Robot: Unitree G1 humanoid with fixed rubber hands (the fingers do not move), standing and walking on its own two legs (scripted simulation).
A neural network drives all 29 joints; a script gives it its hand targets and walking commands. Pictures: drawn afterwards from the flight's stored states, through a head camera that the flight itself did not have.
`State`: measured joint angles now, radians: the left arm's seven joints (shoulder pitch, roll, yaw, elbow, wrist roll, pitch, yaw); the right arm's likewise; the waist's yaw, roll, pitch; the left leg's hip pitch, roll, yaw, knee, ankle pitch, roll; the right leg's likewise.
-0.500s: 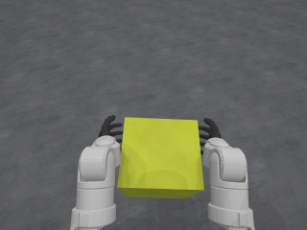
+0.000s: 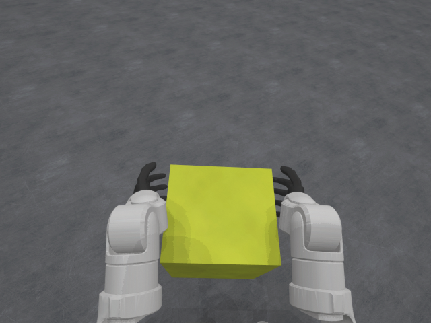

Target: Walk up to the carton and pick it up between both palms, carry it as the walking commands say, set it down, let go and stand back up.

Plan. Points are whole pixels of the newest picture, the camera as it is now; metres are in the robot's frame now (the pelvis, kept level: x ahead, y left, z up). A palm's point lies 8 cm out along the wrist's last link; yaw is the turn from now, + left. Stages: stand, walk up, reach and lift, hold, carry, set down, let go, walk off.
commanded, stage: carry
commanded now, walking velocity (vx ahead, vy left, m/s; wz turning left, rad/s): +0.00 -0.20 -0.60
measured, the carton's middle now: (216, 228) +0.31 +0.01 +0.00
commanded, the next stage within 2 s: none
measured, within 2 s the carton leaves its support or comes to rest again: neither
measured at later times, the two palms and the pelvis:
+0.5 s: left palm (294, 236) +0.27 -0.12 +0.06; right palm out of the picture +0.20 -0.36 +0.08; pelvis -0.06 -0.16 -0.01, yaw -17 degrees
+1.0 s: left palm out of the picture +0.16 -0.37 +0.06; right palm out of the picture +0.00 -0.58 +0.06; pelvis -0.17 -0.29 -0.02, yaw -33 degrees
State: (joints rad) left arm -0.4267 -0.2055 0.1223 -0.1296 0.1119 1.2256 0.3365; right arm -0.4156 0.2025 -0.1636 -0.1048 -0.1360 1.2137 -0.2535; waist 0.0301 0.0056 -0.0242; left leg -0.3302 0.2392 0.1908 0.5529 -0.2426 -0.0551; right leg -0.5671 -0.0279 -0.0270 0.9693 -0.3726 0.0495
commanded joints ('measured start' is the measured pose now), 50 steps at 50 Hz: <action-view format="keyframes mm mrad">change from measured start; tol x32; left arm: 1 -417 -1077 -623 50 -436 12 -449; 50 -337 -1062 -594 -24 -371 -34 -438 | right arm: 1 -424 992 549 -20 415 16 396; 50 -432 1062 636 -48 501 12 399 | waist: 1 -51 279 -307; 5 -19 236 -336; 8 -2 -463 -351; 20 -34 -127 -418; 22 -73 419 -378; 35 -44 317 -315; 39 -1 -436 -350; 50 -17 -152 -414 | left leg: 1 245 162 -42 -85 550 72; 5 190 130 11 103 457 -19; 8 -361 -97 -51 578 -549 -86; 20 108 -162 -86 -3 -122 25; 22 363 366 -606 -274 76 229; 30 252 162 -74 -95 520 95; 36 186 150 -3 87 429 -7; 39 -350 -88 -44 588 -549 -82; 50 -58 -169 -105 209 -220 6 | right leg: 1 52 3 -99 -190 -31 13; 9 552 -222 273 -468 902 -223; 20 280 -113 255 -541 472 -188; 23 -201 21 63 130 -136 -53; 35 135 15 -150 -409 21 -3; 40 523 -229 275 -469 907 -197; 50 353 -169 296 -590 440 -239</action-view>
